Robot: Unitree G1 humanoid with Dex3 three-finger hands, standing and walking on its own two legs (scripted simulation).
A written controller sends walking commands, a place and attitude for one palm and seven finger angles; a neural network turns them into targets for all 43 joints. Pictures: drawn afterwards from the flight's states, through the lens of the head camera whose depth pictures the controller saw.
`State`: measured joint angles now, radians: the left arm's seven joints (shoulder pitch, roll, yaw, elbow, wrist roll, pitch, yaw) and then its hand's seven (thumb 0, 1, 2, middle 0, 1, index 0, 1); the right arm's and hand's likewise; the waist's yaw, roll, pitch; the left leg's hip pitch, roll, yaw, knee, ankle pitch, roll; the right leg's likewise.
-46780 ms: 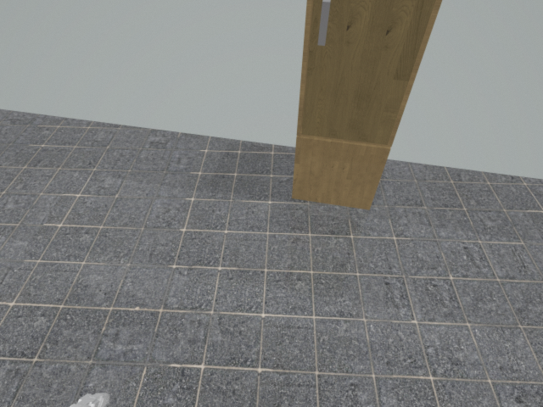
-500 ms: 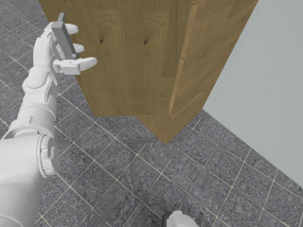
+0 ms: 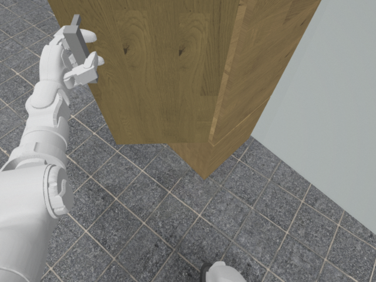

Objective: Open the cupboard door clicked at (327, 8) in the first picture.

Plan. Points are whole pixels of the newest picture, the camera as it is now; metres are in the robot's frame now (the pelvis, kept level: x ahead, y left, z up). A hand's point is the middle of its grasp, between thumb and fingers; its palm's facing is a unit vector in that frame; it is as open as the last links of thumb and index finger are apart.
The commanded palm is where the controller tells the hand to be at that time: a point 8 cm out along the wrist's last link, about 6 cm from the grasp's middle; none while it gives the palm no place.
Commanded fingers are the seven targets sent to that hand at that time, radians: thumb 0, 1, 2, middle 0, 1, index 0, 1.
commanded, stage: pull the door open along its arc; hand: left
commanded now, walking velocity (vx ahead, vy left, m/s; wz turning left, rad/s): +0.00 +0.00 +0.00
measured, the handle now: (84, 50) +0.57 +0.18 +0.13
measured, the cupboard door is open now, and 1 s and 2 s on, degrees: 49 91 95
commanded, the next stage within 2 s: open thumb and fingers to let go in 1.16 s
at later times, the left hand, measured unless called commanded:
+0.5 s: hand (100, 110) +0.41 +0.13 +0.13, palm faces -0.04 -1.00 +0.02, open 6.4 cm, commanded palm +0.35 +0.19 +0.13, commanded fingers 0.00 0.90 0.90 -0.40 -1.35 -0.40 -1.35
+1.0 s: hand (148, 152) +0.32 +0.05 +0.14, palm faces +0.28 -0.96 -0.01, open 6.6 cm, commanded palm +0.24 +0.07 +0.13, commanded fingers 0.00 0.90 0.90 -0.40 -1.35 -0.40 -1.35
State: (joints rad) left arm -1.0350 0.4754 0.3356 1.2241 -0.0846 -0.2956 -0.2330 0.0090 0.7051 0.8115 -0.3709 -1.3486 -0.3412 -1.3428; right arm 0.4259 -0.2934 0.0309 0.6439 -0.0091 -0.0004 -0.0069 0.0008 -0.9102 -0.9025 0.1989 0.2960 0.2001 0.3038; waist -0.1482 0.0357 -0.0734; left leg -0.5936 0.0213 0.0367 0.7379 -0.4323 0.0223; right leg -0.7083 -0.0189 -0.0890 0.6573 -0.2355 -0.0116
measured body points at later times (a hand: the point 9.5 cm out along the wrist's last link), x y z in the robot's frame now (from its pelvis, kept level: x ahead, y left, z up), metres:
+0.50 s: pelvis +0.02 +0.01 +0.02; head +0.06 -0.01 +0.46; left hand +0.41 +0.18 +0.13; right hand +0.10 -0.25 -0.10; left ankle -0.05 +0.10 -0.71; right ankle +0.04 -0.12 -0.71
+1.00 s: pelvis +0.02 -0.02 +0.02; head +0.02 -0.04 +0.47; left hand +0.30 +0.10 +0.14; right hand +0.23 -0.21 -0.07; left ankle -0.05 +0.10 -0.71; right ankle +0.04 -0.12 -0.71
